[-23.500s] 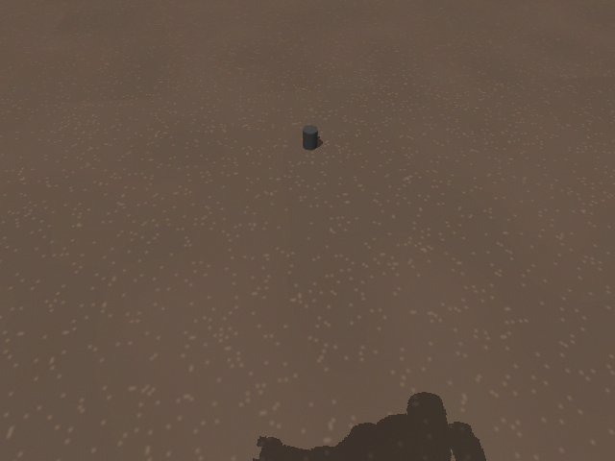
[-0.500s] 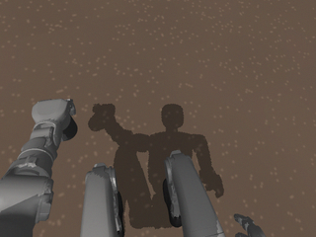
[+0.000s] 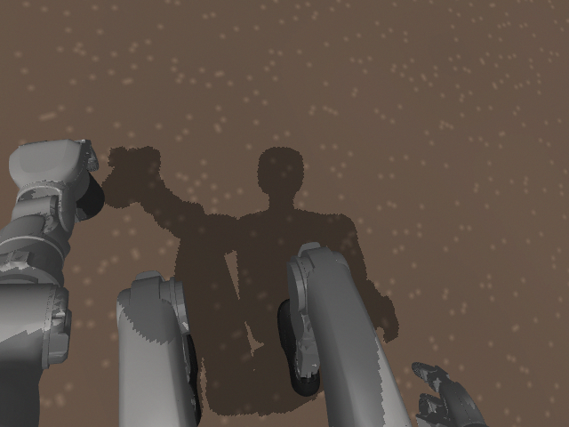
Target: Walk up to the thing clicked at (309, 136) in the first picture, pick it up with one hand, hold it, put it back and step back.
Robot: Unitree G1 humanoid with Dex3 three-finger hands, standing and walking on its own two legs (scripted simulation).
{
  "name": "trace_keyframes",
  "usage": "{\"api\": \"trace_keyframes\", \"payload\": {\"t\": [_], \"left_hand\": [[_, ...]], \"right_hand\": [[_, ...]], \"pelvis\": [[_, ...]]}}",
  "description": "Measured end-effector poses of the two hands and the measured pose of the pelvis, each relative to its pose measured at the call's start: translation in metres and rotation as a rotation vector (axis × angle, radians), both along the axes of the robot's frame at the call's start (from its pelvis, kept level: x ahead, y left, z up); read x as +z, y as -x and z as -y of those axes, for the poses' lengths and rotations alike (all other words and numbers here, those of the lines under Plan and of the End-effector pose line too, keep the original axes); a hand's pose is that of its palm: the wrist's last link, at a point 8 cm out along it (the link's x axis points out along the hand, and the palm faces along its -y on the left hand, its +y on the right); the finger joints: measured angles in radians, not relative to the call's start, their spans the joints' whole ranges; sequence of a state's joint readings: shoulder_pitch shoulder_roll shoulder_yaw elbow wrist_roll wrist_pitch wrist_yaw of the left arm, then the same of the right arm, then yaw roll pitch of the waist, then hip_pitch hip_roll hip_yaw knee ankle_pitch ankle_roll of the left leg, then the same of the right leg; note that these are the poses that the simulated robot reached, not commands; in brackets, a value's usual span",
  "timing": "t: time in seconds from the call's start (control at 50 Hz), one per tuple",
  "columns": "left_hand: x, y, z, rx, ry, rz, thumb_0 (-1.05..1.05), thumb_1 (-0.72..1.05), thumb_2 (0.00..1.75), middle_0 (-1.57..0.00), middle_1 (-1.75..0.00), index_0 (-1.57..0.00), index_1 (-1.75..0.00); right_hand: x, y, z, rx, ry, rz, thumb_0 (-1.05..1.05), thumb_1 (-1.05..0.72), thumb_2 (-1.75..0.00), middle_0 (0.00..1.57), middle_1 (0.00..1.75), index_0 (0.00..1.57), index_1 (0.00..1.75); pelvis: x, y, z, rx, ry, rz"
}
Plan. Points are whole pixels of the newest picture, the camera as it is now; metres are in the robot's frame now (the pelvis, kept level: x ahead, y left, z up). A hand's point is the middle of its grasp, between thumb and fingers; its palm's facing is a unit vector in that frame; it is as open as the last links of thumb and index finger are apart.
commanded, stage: crouch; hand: left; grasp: from above
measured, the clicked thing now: (72, 180) +0.48 +0.25 -0.23
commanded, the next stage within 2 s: lower in 0.50 s
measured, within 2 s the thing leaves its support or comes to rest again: rests again in 1.32 s
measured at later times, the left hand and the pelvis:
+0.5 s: hand (83, 189) +0.46 +0.24 -0.23, palm faces -0.47 -0.05 -0.88, open 9.5 cm; pelvis -0.01 +0.00 -0.06, yaw -1 degrees
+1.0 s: hand (96, 195) +0.47 +0.23 -0.29, palm faces -0.47 -0.06 -0.88, open 9.5 cm; pelvis -0.01 +0.00 -0.09, yaw -3 degrees
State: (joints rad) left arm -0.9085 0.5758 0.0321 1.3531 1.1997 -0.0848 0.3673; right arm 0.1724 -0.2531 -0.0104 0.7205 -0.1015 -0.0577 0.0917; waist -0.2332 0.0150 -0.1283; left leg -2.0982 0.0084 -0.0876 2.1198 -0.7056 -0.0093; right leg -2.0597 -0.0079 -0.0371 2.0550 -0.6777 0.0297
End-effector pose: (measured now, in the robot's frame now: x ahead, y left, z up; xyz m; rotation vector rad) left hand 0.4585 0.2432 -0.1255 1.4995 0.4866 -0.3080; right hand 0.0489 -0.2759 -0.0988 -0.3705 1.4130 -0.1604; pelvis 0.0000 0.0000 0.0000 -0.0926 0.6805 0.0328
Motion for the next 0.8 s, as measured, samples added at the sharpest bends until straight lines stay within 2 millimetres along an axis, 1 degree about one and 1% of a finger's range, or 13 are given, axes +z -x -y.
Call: {"api": "trace_keyframes", "payload": {"t": [0.18,0.36,0.48,0.62,0.7,0.8], "left_hand": [[-0.028,0.0,0.006,-0.039,0.022,-0.01,-0.02,-0.05,0.67,-0.55,-0.77,-0.71,-0.75],[-0.045,-0.006,0.008,-0.038,0.007,0.026,-0.03,-0.04,0.67,-0.54,-0.77,-0.71,-0.75],[-0.051,-0.012,0.006,-0.017,0.001,0.023,-0.02,-0.05,0.67,-0.55,-0.77,-0.71,-0.75],[-0.06,-0.016,0.004,-0.017,-0.002,0.006,-0.03,-0.04,0.67,-0.55,-0.77,-0.71,-0.75],[-0.068,-0.016,0.004,-0.024,-0.003,-0.01,-0.03,-0.04,0.67,-0.55,-0.77,-0.71,-0.75],[-0.082,-0.015,0.006,-0.027,0.013,-0.025,-0.03,-0.05,0.67,-0.55,-0.76,-0.71,-0.74]], "right_hand": [[-0.02,0.024,-0.004,-0.012,-0.012,-0.048,0.01,-0.91,-0.9,0.21,0.3,0.2,0.3],[-0.038,0.04,-0.005,-0.018,-0.011,-0.069,0.01,-0.91,-0.9,0.21,0.3,0.2,0.3],[-0.047,0.045,-0.007,-0.013,-0.019,-0.072,0.01,-0.91,-0.89,0.21,0.3,0.2,0.3],[-0.053,0.047,-0.009,-0.003,-0.029,-0.084,0.0,-0.91,-0.89,0.21,0.3,0.2,0.3],[-0.054,0.048,-0.007,0.008,-0.032,-0.097,0.0,-0.91,-0.89,0.21,0.3,0.2,0.3],[-0.057,0.049,-0.004,0.025,-0.024,-0.11,0.0,-0.91,-0.9,0.21,0.3,0.2,0.3]], "pelvis": [[-0.024,0.006,0.0,-0.004,0.003,0.016],[-0.045,0.012,0.0,-0.008,0.005,0.027],[-0.055,0.013,0.0,-0.011,0.008,0.033],[-0.061,0.012,0.0,-0.011,0.013,0.036],[-0.064,0.012,0.001,-0.012,0.015,0.041],[-0.071,0.012,0.002,-0.017,0.022,0.048]]}}
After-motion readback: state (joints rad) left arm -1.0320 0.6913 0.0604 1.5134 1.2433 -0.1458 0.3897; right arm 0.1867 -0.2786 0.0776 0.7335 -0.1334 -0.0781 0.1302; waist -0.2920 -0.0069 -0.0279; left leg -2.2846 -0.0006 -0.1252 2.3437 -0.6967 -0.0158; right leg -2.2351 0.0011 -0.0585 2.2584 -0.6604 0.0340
